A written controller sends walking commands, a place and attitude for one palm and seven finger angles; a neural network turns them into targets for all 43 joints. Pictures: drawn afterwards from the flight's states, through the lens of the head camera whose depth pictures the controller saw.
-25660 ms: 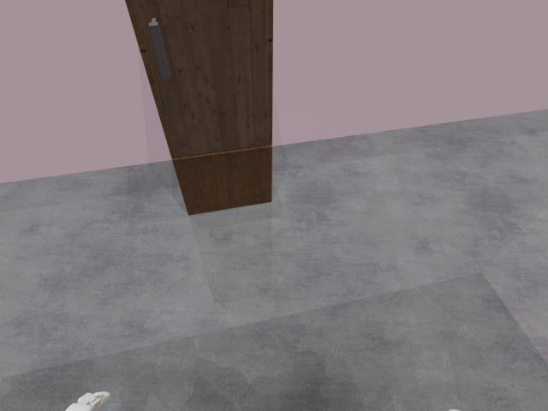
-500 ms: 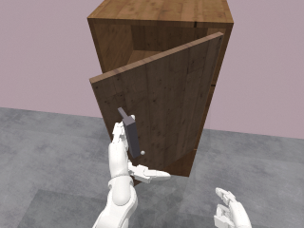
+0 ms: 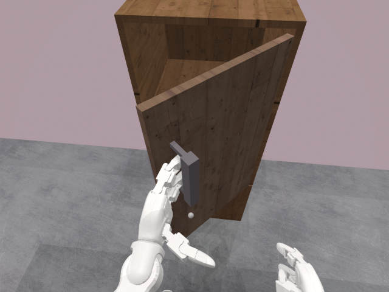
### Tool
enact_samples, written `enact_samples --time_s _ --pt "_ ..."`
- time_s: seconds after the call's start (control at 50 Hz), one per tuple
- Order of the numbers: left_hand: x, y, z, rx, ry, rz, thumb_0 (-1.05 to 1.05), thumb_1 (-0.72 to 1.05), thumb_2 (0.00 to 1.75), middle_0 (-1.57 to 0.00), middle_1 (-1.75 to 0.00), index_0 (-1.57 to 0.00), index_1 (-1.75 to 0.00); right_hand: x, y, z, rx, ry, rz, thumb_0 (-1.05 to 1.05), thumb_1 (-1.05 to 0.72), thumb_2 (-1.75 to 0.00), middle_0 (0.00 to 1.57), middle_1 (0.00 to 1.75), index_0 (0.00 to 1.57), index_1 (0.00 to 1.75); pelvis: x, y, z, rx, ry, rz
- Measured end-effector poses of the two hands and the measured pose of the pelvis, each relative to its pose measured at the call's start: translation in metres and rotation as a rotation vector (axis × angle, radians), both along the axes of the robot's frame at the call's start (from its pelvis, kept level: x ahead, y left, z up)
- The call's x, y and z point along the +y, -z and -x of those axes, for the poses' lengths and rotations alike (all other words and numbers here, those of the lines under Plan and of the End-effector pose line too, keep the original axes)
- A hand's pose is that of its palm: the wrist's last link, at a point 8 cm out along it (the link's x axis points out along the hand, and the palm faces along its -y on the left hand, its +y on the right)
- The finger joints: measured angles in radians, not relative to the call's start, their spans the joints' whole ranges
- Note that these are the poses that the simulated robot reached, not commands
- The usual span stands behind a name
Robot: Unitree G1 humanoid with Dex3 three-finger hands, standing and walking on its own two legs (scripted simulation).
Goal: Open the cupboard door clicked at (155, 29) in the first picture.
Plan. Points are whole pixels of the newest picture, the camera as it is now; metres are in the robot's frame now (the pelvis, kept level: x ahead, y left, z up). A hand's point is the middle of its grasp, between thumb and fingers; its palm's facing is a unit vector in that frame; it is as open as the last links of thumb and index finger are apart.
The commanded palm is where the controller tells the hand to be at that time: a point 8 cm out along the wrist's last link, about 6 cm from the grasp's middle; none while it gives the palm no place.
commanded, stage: slide the hand sideways off the handle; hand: left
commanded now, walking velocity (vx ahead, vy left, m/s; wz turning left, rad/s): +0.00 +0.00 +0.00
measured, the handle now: (184, 175) +0.33 +0.04 +0.09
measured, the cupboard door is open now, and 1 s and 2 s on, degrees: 46 46 46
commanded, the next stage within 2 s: draw the hand back to the body in 0.78 s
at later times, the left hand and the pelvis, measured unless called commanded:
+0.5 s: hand (163, 241) +0.20 +0.06 +0.08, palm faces -0.12 -0.99 +0.01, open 16.4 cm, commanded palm +0.17 +0.12 +0.08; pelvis +0.01 +0.00 -0.01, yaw +1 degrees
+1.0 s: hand (143, 253) +0.18 +0.09 +0.09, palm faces -0.12 -0.99 -0.03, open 16.4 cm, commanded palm +0.16 +0.15 +0.10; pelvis +0.00 -0.01 -0.02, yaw +1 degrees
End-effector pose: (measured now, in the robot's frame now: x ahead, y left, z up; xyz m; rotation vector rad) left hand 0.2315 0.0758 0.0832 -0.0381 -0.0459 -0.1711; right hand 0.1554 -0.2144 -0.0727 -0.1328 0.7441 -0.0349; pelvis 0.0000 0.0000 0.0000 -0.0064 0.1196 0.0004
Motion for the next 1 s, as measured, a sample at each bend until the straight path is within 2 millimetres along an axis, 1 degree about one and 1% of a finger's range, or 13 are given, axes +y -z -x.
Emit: enact_samples --time_s 0.18,0.3,0.4,0.54,0.66,0.76,0.82,0.92,1.0 --pt "0.023 0.001 0.021 0.013 -0.027 -0.015 -0.01 -0.5 0.3 -0.16 -0.31 -0.15 -0.3 0.005 -0.004 -0.011 -0.038 -0.018 0.004 0.01 -0.9 -0.9 0.2 0.3 0.2 0.3 0.002 0.003 -0.001 0.002 -0.005 0.008" --pt "0.031 -0.002 0.031 0.01 -0.042 -0.012 -0.01 -0.5 0.3 -0.16 -0.3 -0.15 -0.3 0.005 -0.007 -0.021 -0.075 -0.033 0.007 0.01 -0.9 -0.9 0.2 0.3 0.2 0.3 0.001 0.006 -0.002 0.01 -0.012 0.01" --pt "0.035 -0.002 0.039 0.018 -0.045 -0.016 -0.01 -0.5 0.3 -0.16 -0.3 -0.15 -0.3 0.004 -0.007 -0.026 -0.093 -0.038 0.005 0.01 -0.9 -0.9 0.2 0.3 0.2 0.3 -0.001 0.008 -0.004 0.018 -0.013 0.008" --pt "0.046 0.0 0.052 0.038 -0.061 -0.03 -0.01 -0.5 0.3 -0.15 -0.3 -0.15 -0.3 -0.002 -0.005 -0.026 -0.1 -0.034 0.01 0.01 -0.9 -0.9 0.2 0.3 0.2 0.3 -0.006 0.011 -0.006 0.027 -0.013 0.006" --pt "0.059 -0.001 0.062 0.035 -0.077 -0.044 -0.01 -0.5 0.3 -0.15 -0.3 -0.15 -0.3 -0.011 -0.002 -0.023 -0.1 -0.021 0.024 0.01 -0.9 -0.9 0.2 0.3 0.2 0.3 -0.011 0.014 -0.005 0.037 -0.017 0.009" --pt "0.066 -0.001 0.068 0.039 -0.071 -0.053 -0.01 -0.5 0.3 -0.15 -0.3 -0.15 -0.3 -0.018 0.0 -0.021 -0.103 0.0 0.036 0.01 -0.9 -0.9 0.2 0.3 0.2 0.3 -0.013 0.016 -0.004 0.042 -0.019 0.01" --pt "0.069 0.0 0.07 0.043 -0.068 -0.052 -0.01 -0.5 0.3 -0.15 -0.3 -0.15 -0.3 -0.021 0.001 -0.02 -0.108 0.007 0.042 0.01 -0.9 -0.9 0.2 0.3 0.2 0.3 -0.013 0.016 -0.003 0.044 -0.022 0.012" --pt "0.067 -0.001 0.069 0.03 -0.055 -0.041 -0.01 -0.5 0.3 -0.15 -0.3 -0.15 -0.3 -0.021 0.001 -0.019 -0.122 0.013 0.046 0.01 -0.9 -0.9 0.2 0.3 0.2 0.3 -0.013 0.018 -0.001 0.047 -0.023 0.013" --pt "0.071 -0.006 0.067 0.017 -0.052 -0.07 -0.01 -0.5 0.3 -0.16 -0.3 -0.15 -0.3 -0.019 0.0 -0.019 -0.124 0.021 0.038 0.01 -0.9 -0.9 0.2 0.3 0.2 0.3 -0.012 0.017 -0.001 0.041 -0.018 0.013"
